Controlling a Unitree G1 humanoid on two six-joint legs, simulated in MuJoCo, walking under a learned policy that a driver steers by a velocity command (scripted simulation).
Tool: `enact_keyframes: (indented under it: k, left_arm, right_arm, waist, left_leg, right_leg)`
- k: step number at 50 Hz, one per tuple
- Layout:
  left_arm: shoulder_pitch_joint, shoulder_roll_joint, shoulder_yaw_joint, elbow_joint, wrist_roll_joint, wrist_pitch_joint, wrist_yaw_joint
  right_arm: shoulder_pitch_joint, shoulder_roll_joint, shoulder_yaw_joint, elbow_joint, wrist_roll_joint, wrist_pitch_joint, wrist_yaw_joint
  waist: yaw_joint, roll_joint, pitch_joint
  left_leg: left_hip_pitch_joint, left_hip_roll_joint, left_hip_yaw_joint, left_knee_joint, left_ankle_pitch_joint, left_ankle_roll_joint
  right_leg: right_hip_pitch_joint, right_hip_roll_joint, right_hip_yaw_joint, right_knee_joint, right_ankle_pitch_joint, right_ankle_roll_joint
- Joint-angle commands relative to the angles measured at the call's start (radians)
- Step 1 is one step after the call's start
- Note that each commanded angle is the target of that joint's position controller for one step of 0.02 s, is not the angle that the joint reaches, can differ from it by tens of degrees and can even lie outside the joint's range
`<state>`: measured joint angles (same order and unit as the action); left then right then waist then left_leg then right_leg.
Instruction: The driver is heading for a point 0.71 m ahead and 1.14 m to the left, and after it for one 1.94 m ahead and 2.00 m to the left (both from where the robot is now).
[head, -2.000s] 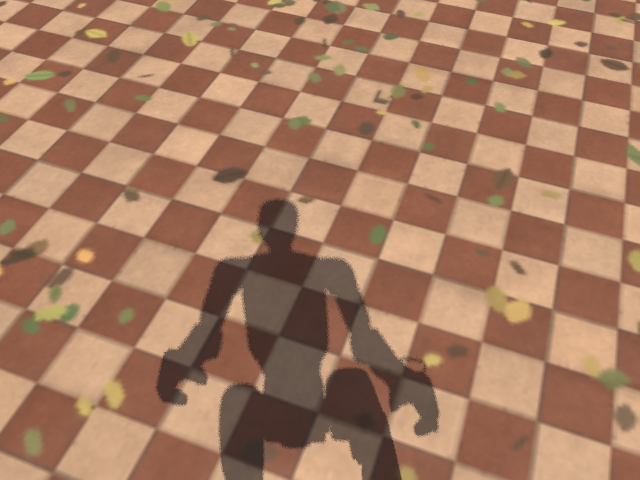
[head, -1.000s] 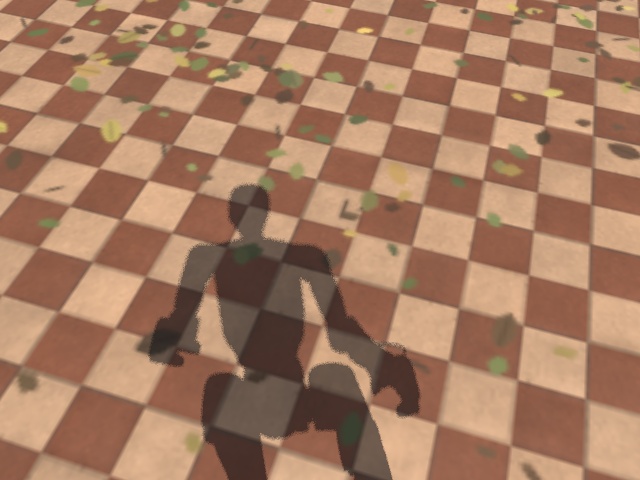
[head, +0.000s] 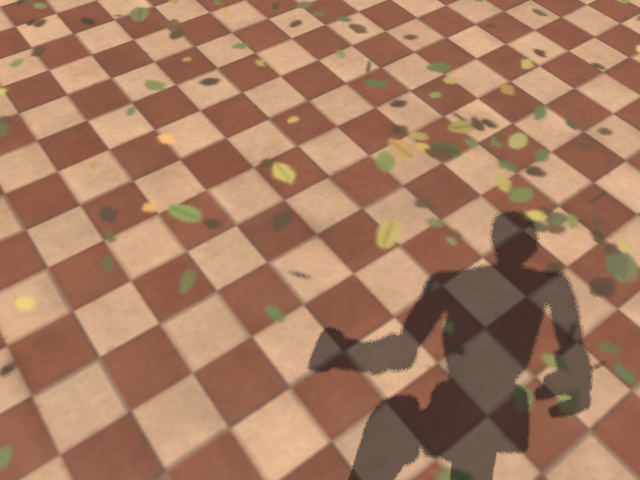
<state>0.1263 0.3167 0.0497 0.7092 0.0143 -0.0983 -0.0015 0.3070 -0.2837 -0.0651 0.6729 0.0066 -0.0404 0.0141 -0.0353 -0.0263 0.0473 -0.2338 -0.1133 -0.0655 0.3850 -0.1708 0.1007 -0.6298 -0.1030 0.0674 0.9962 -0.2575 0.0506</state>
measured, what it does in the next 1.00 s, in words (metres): walks ahead, turning left: right foot, then left foot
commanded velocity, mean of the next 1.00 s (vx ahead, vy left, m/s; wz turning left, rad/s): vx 0.50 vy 0.00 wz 0.60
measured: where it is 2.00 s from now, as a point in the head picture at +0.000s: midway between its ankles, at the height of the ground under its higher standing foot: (96, 287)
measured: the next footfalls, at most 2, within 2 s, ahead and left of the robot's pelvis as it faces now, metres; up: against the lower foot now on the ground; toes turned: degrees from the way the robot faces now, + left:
right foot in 0.24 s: +0.33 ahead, -0.15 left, +0.00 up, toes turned +12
left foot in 0.76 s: +0.51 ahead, +0.20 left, +0.00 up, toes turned +29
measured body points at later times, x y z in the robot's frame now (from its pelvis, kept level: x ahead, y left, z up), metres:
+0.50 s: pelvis +0.27 -0.04 +0.00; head +0.30 -0.04 +0.45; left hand +0.25 +0.25 -0.11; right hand +0.51 -0.26 -0.09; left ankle +0.30 +0.12 -0.67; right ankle +0.29 -0.15 -0.74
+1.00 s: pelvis +0.51 +0.12 +0.00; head +0.53 +0.16 +0.45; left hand +0.51 +0.45 -0.09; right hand +0.74 -0.07 -0.10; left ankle +0.47 +0.18 -0.74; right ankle +0.69 +0.01 -0.67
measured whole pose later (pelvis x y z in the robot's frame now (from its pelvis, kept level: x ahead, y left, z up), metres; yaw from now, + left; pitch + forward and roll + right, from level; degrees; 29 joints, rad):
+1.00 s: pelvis +0.51 +0.12 +0.00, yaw +36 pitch +1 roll +0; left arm 0.10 0.32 0.05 0.71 0.01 -0.10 -0.01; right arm 0.33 -0.28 -0.06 0.67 0.01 -0.04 0.01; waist -0.04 -0.03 0.05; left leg -0.21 -0.11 -0.08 0.37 -0.17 0.10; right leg -0.64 -0.10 0.07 0.95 -0.21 0.05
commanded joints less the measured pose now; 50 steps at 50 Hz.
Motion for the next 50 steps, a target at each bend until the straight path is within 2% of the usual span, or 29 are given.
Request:
enact_keyframes:
  k: [1, 4, 7, 9, 10, 11, 12, 13, 14, 15, 16, 17, 19, 21, 24, 29, 33, 35, 36, 37, 38, 39, 40, 41, 42, 43, 45, 47, 50]
  left_arm:
    - [-0.027, 0.054, 0.011, -0.059, 0.005, 0.001, 0.001]
    - [-0.136, 0.041, 0.003, -0.084, -0.008, -0.008, -0.012]
    - [-0.17, 0.075, 0.014, -0.101, -0.021, -0.017, -0.022]
    - [-0.148, 0.098, 0.027, -0.1, -0.023, -0.024, -0.026]
    - [-0.109, 0.105, 0.033, -0.092, -0.024, -0.028, -0.025]
    - [-0.031, 0.119, 0.045, -0.072, -0.02, -0.031, -0.02]
    - [0.087, 0.157, 0.06, -0.06, -0.003, -0.037, -0.013]
    - [0.215, 0.24, 0.081, -0.043, 0.013, -0.03, -0.006]
    - [0.267, 0.222, 0.082, -0.012, -0.011, -0.016, -0.017]
    - [0.217, 0.14, 0.06, -0.03, -0.019, -0.012, -0.014]
    - [0.162, 0.108, 0.049, -0.037, -0.012, -0.003, -0.009]
    - [0.119, 0.084, 0.039, -0.036, -0.005, 0.001, -0.008]
    - [0.081, 0.055, 0.03, -0.023, 0.001, -0.003, -0.003]
    - [0.084, 0.062, 0.035, -0.007, -0.007, -0.011, -0.002]
    - [0.104, 0.101, 0.049, 0.021, -0.007, -0.015, -0.001]
    - [0.126, 0.136, 0.056, 0.051, -0.016, 0.001, 0.006]
    - [0.169, 0.173, 0.068, 0.081, -0.036, 0.022, 0.005]
    - [0.164, 0.204, 0.078, 0.082, -0.047, 0.034, 0.009]
    - [0.16, 0.217, 0.082, 0.081, -0.052, 0.042, 0.013]
    - [0.148, 0.207, 0.077, 0.077, -0.056, 0.047, 0.017]
    - [0.165, 0.163, 0.059, 0.063, -0.03, 0.044, 0.021]
    - [0.25, 0.016, 0.009, -0.003, 0.012, 0.021, 0.008]
    - [0.152, 0.096, 0.018, -0.011, -0.022, -0.014, -0.005]
    - [0.058, 0.144, 0.031, -0.042, -0.058, -0.033, -0.012]
    - [0.047, 0.129, 0.024, -0.043, -0.047, -0.043, -0.007]
    - [0.049, 0.128, 0.027, -0.032, -0.02, -0.045, -0.001]
    - [0.08, 0.132, 0.034, -0.024, -0.006, -0.025, -0.003]
    - [0.078, 0.104, 0.028, -0.022, 0.002, -0.006, -0.003]
    - [-0.032, 0.062, 0.012, -0.053, 0.004, 0.002, -0.004]
  right_arm:
    - [-0.045, -0.174, -0.049, -0.068, 0.007, -0.018, -0.022]
    - [0.006, -0.183, -0.053, -0.043, 0.014, -0.01, -0.029]
    - [0.05, -0.175, -0.052, -0.018, 0.022, -0.004, -0.031]
    - [0.051, -0.17, -0.053, -0.013, 0.02, 0.002, -0.033]
    - [0.042, -0.167, -0.053, -0.014, 0.018, 0.005, -0.033]
    - [0.036, -0.142, -0.045, -0.017, 0.016, 0.007, -0.032]
    - [0.036, -0.088, -0.024, -0.029, 0.009, 0.004, -0.028]
    - [0.15, -0.025, -0.005, -0.044, 0.019, -0.003, -0.028]
    - [0.176, -0.071, -0.004, -0.059, 0.034, -0.009, -0.03]
    - [0.094, -0.16, -0.028, -0.048, 0.037, -0.004, -0.032]
    - [0.008, -0.178, -0.034, -0.064, 0.026, 0.003, -0.033]
    - [-0.029, -0.166, -0.035, -0.074, 0.014, 0.007, -0.031]
    - [-0.02, -0.124, -0.035, -0.075, 0.02, 0.016, -0.021]
    - [-0.026, -0.087, -0.028, -0.079, 0.022, 0.025, -0.017]
    - [-0.08, -0.068, -0.02, -0.101, 0.014, 0.026, -0.013]
    - [-0.214, -0.045, -0.006, -0.125, 0.015, 0.01, 0.018]
    - [-0.293, -0.055, -0.008, -0.164, 0.02, 0.011, 0.04]
    - [-0.259, -0.089, -0.025, -0.169, 0.012, 0.016, 0.042]
    - [-0.184, -0.119, -0.043, -0.154, 0.01, 0.02, 0.04]
    - [-0.026, -0.164, -0.071, -0.112, 0.013, 0.025, 0.032]
    - [0.151, -0.236, -0.104, -0.066, 0.019, 0.035, 0.013]
    - [0.104, -0.352, -0.113, -0.077, 0.029, 0.026, 0.005]
    - [0.135, -0.27, -0.087, -0.109, 0.023, 0.007, 0.012]
    - [0.105, -0.215, -0.069, -0.09, 0.013, -0.009, 0.016]
    - [0.053, -0.194, -0.061, -0.089, 0.014, -0.017, 0.015]
    - [-0.016, -0.167, -0.052, -0.096, 0.011, -0.017, 0.013]
    - [-0.077, -0.143, -0.04, -0.116, -0.006, -0.019, 0.005]
    - [-0.072, -0.15, -0.041, -0.101, 0.001, -0.024, -0.005]
    - [-0.033, -0.175, -0.048, -0.073, 0.006, -0.021, -0.024]
  waist:
    - [0.022, 0.072, -0.052]
    - [-0.026, 0.091, -0.039]
    - [-0.033, 0.108, -0.039]
    - [-0.013, 0.136, -0.043]
    - [0.01, 0.153, -0.05]
    - [0.052, 0.152, -0.081]
    - [0.108, 0.104, -0.187]
    - [0.099, -0.124, -0.35]
    - [0.098, -0.299, -0.377]
    - [0.121, -0.158, -0.237]
    - [0.12, -0.088, -0.137]
    - [0.1, -0.055, -0.072]
    - [0.058, -0.1, -0.031]
    - [0.053, -0.096, -0.024]
    - [0.059, -0.055, -0.019]
    - [0.105, -0.036, 0.011]
    - [0.114, -0.036, 0.041]
    - [0.073, -0.061, 0.0]
    - [0.023, -0.071, -0.052]
    - [-0.068, -0.05, -0.133]
    - [-0.141, 0.038, -0.226]
    - [-0.003, 0.319, -0.304]
    - [-0.083, 0.203, -0.426]
    - [-0.092, 0.149, -0.277]
    - [-0.049, 0.082, -0.193]
    - [-0.006, 0.051, -0.141]
    - [0.048, 0.083, -0.113]
    - [0.058, 0.07, -0.093]
    - [0.025, 0.071, -0.049]
  left_leg:
    - [-0.037, 0.216, -0.199, -0.154, 0.211, 0.169]
    - [-0.064, 0.195, -0.2, -0.139, 0.102, 0.13]
    - [0.009, 0.226, -0.282, -0.073, 0.033, 0.113]
    - [0.061, 0.247, -0.342, -0.011, 0.031, 0.098]
    - [0.068, 0.244, -0.359, 0.024, 0.047, 0.086]
    - [0.055, 0.211, -0.346, 0.092, 0.074, 0.062]
    - [-0.014, 0.157, -0.29, 0.292, 0.047, 0.025]
    - [-0.305, 0.025, -0.147, 0.633, -0.231, -0.055]
    - [-0.524, 0.043, -0.108, 0.841, -0.438, -0.079]
    - [-0.584, 0.1, -0.126, 0.923, -0.352, -0.087]
    - [-0.578, 0.132, -0.083, 0.925, -0.276, -0.091]
    - [-0.546, 0.161, -0.073, 0.885, -0.219, -0.092]
    - [-0.463, 0.206, -0.061, 0.815, -0.16, -0.09]
    - [-0.458, 0.216, -0.039, 0.772, -0.128, -0.096]
    - [-0.503, 0.229, -0.038, 0.656, -0.03, -0.112]
    - [-0.44, 0.212, 0.038, 0.384, 0.185, -0.1]
    - [-0.413, 0.19, 0.087, 0.267, 0.124, -0.058]
    - [-0.316, 0.133, 0.139, 0.243, 0.019, -0.018]
    - [-0.206, 0.092, 0.167, 0.231, -0.019, 0.008]
    - [0.018, 0.048, 0.179, 0.171, 0.036, 0.045]
    - [0.335, 0.12, 0.026, 0.16, 0.043, 0.097]
    - [0.621, 0.383, -0.554, 0.066, -0.144, 0.278]
    - [0.655, 0.44, -0.768, -0.075, -0.292, 0.311]
    - [0.561, 0.414, -0.626, -0.097, -0.214, 0.259]
    - [0.418, 0.371, -0.508, -0.095, -0.111, 0.227]
    - [0.287, 0.334, -0.419, -0.1, 0.003, 0.202]
    - [0.142, 0.295, -0.346, -0.14, 0.141, 0.198]
    - [0.059, 0.277, -0.288, -0.157, 0.231, 0.207]
    - [-0.008, 0.226, -0.214, -0.162, 0.216, 0.174]
  right_leg:
    - [0.04, 0.024, -0.015, -0.188, 0.192, 0.028]
    - [0.129, 0.077, -0.021, -0.379, 0.345, 0.027]
    - [0.154, 0.091, 0.014, -0.466, 0.323, 0.008]
    - [0.186, 0.095, 0.023, -0.492, 0.234, -0.017]
    - [0.238, 0.098, 0.012, -0.51, 0.194, -0.035]
    - [0.351, 0.098, -0.004, -0.547, 0.191, -0.061]
    - [0.563, -0.004, 0.078, -0.531, 0.171, -0.115]
    - [0.933, -0.237, 0.419, -0.552, 0.048, -0.255]
    - [1.001, -0.34, 0.756, -0.672, -0.256, -0.316]
    - [0.888, -0.298, 0.662, -0.711, -0.378, -0.273]
    - [0.759, -0.258, 0.506, -0.717, -0.276, -0.235]
    - [0.644, -0.214, 0.388, -0.738, -0.145, -0.225]
    - [0.524, -0.155, 0.231, -0.785, -0.005, -0.208]
    - [0.5, -0.148, 0.136, -0.82, 0.088, -0.222]
    - [0.532, -0.17, 0.046, -0.846, 0.211, -0.246]
    - [0.569, -0.142, -0.133, -0.849, 0.301, -0.207]
    - [0.666, -0.178, -0.192, -0.813, 0.395, -0.183]
    - [0.711, -0.181, -0.233, -0.695, 0.716, -0.163]
    - [0.712, -0.172, -0.255, -0.568, 0.874, -0.151]
    - [0.639, -0.142, -0.288, -0.366, 0.909, -0.124]
    - [0.397, -0.105, -0.287, -0.069, 0.634, -0.08]
    - [-0.048, 0.098, -0.211, 0.284, -0.302, -0.022]
    - [-0.149, 0.11, 0.015, 0.391, -0.341, -0.033]
    - [-0.224, 0.067, 0.017, 0.373, -0.237, -0.051]
    - [-0.185, 0.026, 0.014, 0.285, -0.148, -0.06]
    - [-0.119, -0.001, 0.015, 0.2, -0.098, -0.052]
    - [-0.012, -0.02, 0.019, 0.124, -0.046, -0.034]
    - [0.014, -0.011, -0.003, 0.046, -0.013, -0.003]
    - [0.021, 0.021, -0.015, -0.165, 0.172, 0.027]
